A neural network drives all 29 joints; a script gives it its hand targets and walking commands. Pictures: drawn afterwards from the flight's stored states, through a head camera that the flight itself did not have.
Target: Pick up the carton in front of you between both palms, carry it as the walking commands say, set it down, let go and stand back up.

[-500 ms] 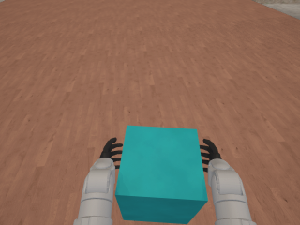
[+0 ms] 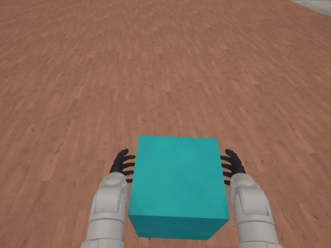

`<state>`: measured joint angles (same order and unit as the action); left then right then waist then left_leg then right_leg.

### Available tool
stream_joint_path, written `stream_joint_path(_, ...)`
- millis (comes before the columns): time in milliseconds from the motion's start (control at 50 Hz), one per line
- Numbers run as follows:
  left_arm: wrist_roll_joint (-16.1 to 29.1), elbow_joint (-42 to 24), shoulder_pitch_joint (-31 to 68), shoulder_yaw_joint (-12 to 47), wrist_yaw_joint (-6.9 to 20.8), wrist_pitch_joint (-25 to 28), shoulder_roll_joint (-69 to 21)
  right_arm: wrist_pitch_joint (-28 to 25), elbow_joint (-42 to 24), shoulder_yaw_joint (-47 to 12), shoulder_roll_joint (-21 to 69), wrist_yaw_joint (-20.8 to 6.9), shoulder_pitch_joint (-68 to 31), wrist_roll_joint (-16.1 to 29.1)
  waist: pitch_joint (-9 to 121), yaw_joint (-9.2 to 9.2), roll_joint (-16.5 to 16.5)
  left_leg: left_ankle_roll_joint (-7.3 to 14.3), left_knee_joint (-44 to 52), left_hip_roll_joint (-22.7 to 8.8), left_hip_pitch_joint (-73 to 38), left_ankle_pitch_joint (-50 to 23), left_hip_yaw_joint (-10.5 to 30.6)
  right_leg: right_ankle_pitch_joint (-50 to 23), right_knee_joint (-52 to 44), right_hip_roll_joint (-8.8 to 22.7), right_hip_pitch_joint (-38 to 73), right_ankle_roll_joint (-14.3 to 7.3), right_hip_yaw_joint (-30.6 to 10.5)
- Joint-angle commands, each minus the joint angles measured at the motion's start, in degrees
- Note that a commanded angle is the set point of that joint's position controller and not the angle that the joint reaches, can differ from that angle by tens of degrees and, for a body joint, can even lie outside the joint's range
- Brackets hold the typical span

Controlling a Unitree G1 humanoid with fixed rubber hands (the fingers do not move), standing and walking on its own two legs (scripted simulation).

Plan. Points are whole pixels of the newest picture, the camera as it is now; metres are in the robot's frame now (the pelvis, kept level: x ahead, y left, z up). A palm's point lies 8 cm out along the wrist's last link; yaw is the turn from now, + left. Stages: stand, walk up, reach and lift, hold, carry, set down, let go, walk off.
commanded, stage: carry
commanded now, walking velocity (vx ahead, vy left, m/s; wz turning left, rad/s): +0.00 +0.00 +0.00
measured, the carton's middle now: (175, 190) +0.31 +0.00 -0.05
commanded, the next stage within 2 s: hold in 0.32 s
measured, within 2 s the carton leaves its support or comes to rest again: neither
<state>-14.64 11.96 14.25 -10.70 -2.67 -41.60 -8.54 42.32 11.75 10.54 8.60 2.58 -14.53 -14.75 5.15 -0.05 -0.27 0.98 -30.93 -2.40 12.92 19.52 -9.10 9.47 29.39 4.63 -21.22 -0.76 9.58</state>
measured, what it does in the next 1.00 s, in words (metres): stands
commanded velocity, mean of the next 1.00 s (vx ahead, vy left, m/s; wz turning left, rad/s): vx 0.00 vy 0.00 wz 0.00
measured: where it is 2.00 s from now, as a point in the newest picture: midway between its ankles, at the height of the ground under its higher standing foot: outside the picture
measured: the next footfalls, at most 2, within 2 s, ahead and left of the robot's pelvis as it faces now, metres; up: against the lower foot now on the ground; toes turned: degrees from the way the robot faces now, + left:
none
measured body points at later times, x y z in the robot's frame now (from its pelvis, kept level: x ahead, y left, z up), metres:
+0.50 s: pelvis -0.01 +0.00 +0.01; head -0.03 +0.00 +0.46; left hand +0.29 +0.17 +0.04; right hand +0.30 -0.13 +0.04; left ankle -0.03 +0.10 -0.73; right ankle +0.07 -0.13 -0.73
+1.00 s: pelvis -0.01 -0.04 +0.01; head -0.05 -0.06 +0.46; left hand +0.27 +0.15 +0.05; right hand +0.32 -0.14 +0.05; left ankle -0.03 +0.10 -0.73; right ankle +0.07 -0.13 -0.73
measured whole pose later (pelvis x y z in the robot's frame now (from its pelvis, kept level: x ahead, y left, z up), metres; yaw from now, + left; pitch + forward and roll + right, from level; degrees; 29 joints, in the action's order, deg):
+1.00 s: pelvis -0.01 -0.04 +0.01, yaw +9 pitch -7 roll +0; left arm -17.7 19.9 18.2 -16.2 0.3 -39.0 -9.6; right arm 41.2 16.4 14.5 9.6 0.0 -18.2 -18.6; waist -1.6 0.6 -2.5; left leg -0.9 -22.9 -0.2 1.5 14.2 5.2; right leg 7.2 21.5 -1.3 -7.0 -1.2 0.7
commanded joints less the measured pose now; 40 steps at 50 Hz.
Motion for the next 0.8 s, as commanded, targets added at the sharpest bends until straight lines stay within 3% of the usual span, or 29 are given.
stream_joint_path(0, 15.61, -3.05, 26.86, 31.69, 14.99, 2.09, -53.65, -2.61, -2.9, -31.76, 52.91, -14.92, -26.37, 15.45, 14.64, -0.04, 0.17, 0.58, 5.95, -6.56, 0.04, -11.16, 5.99, -10.88, -2.26, 5.21, 10.47, -0.47, -5.98)
stream_joint_path(300, 15.52, -2.92, 27.31, 31.51, 15.07, 2.02, -53.69, -2.52, -2.06, -31.21, 53.17, -15.14, -26.22, 15.19, 14.24, -0.02, 0.04, 0.83, 6.18, -6.62, 0.28, -11.86, 6.04, -10.23, -2.16, 5.13, 10.26, -0.07, -5.6)
stream_joint_path(320, 15.18, -1.25, 23.56, 29.66, 15.68, 2.55, -55.73, -2.52, -3.11, -30.31, 54.51, -15.56, -20.93, 15.19, 9.07, 1.12, -6.0, 0.78, 11.17, 4.25, 0.94, -27.54, 16.32, -18.28, -3.29, -10.68, 26.5, -1.27, -12.27)
stream_joint_path(360, 12.96, -2.38, 23.53, 28.54, 15.04, 4.25, -53.97, -3.42, -5.98, -31.62, 52.77, -15.37, -23.9, 14.39, 10.6, -0.87, -2.87, 0.45, 10.84, 4.62, -3.94, -27.95, 16.3, -18.01, -5.33, -9.67, 26.43, -1.0, -13.65)
stream_joint_path(420, 12.14, -0.75, 23.24, 27.22, 14.21, 4.51, -52.5, -3.67, -5.38, -30.87, 51.62, -15.23, -24.22, 14.28, 9.27, -0.66, -2.64, -0.07, 12.22, 5.16, -8.42, -28.56, 16.21, -19.21, -5.95, -10.48, 24.75, 0.46, -12.98)
stream_joint_path(480, 13.05, -0.41, 26.87, 28.05, 14.6, 4.64, -53.04, -3.89, -3.01, -30.59, 52.07, -15.48, -25.21, 13.63, 8.47, 0.02, -2.63, -0.66, 13.28, 5.3, -6.62, -21.11, 15.42, -12.81, -6.86, -10.95, 25.28, 0.35, -12.84)
stream_joint_path(580, 13.96, 1.87, 31.25, 28.29, 16.56, 4.7, -53.92, -3.79, 1.51, -27.36, 53.51, -15.62, -25.17, 11.35, 5.71, 2.06, -1.47, -0.13, 14.32, 5.25, -2.18, -12.95, 15.41, -8.19, -7.65, -10.56, 26.43, -0.12, -12.62)
stream_joint_path(780, 12.14, 5.26, 33.14, 24.55, 17.71, 4.95, -54.44, -3.33, 4.54, -26.89, 55.72, -17.33, -29.3, 11.42, 5.47, 0.16, 0.05, 1.12, 14.99, 6.16, 2.55, -5.6, 14.76, -4.37, -8.83, -8.91, 30.97, 0.76, -13.14)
